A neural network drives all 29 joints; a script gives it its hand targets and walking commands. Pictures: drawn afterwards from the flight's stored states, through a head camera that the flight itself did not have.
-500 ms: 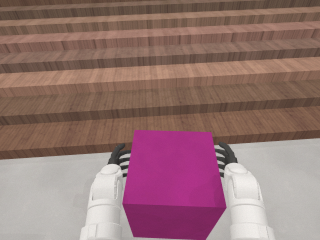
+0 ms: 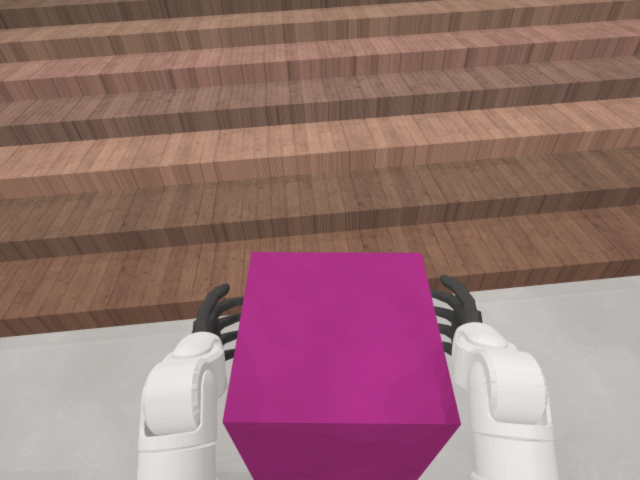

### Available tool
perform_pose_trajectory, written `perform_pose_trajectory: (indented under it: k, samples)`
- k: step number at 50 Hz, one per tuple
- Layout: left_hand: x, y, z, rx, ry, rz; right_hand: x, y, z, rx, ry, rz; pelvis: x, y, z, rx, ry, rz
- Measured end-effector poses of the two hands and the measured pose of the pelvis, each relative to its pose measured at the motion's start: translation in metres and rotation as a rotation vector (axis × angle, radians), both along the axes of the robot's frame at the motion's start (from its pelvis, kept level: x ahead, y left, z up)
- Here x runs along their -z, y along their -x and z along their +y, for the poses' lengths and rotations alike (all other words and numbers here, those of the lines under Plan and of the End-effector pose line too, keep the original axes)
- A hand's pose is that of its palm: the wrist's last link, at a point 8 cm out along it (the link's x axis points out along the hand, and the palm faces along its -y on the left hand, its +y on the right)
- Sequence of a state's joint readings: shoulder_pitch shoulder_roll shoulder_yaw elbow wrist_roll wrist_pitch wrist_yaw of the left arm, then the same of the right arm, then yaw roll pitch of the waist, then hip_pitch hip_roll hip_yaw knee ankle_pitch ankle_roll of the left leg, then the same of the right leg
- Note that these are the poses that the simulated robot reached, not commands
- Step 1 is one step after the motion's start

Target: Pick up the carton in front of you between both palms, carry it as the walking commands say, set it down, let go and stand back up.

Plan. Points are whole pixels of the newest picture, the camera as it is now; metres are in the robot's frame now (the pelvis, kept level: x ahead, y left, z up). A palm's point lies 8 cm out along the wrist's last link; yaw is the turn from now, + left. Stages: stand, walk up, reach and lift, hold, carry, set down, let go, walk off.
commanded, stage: carry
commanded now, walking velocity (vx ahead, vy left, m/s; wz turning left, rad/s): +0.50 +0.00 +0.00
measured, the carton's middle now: (335, 374) +0.27 +0.01 +0.01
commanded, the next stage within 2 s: none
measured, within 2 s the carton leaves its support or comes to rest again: neither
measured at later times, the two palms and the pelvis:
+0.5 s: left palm (220, 192) +0.55 +0.20 +0.10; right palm (398, 189) +0.55 -0.10 +0.10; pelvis +0.27 +0.05 +0.01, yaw -1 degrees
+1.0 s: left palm (248, 75) +0.96 +0.20 +0.15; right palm (372, 68) +0.99 -0.09 +0.14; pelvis +0.59 +0.02 -0.01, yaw +3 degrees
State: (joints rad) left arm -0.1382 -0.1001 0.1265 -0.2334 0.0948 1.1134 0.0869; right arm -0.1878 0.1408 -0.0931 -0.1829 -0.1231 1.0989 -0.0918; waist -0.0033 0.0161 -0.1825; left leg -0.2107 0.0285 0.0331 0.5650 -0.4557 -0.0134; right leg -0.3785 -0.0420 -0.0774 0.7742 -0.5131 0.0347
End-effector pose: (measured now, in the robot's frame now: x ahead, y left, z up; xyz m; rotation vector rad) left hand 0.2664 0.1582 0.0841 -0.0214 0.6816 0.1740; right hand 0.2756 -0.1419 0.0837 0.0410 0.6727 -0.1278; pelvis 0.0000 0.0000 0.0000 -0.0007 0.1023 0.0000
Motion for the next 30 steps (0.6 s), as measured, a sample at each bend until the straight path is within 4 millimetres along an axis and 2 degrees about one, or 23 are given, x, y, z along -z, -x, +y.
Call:
perform_pose_trajectory:
  k: [4,6,12,15,20,23,27,30]
  samples:
    - [0.001,-0.034,-0.011,-0.003,0.019,0.020,0.005,-0.028,-0.011,0.025,-0.018,0.022,0.001,-0.037,-0.004,-0.046,0.029,-0.004]
    - [0.000,-0.048,-0.010,-0.010,0.017,0.035,0.001,-0.047,-0.010,0.014,-0.015,0.037,-0.004,-0.057,-0.007,-0.067,0.016,-0.001]
    - [-0.015,-0.102,0.014,-0.089,0.021,0.039,-0.016,-0.126,0.015,-0.057,-0.018,0.041,-0.017,-0.119,0.000,-0.056,-0.028,0.012]
    - [-0.016,-0.141,0.027,-0.105,0.027,0.015,-0.017,-0.166,0.029,-0.071,-0.015,0.017,-0.012,-0.156,0.011,-0.046,-0.033,0.004]
    - [-0.003,-0.217,0.044,-0.061,0.043,-0.022,-0.007,-0.227,0.044,-0.029,0.002,-0.020,0.010,-0.224,0.037,-0.007,-0.033,-0.045]
    - [-0.006,-0.258,0.043,-0.020,0.051,0.009,-0.007,-0.253,0.043,0.024,0.000,0.010,0.003,-0.254,0.049,0.012,-0.022,-0.045]
    - [-0.028,-0.313,0.039,0.033,0.054,-0.011,-0.030,-0.292,0.039,0.090,-0.015,-0.011,-0.013,-0.295,0.059,0.018,-0.001,-0.030]
    - [-0.049,-0.355,0.039,0.043,0.066,-0.067,-0.053,-0.330,0.040,0.115,-0.029,-0.068,-0.021,-0.328,0.063,0.011,0.016,-0.021]
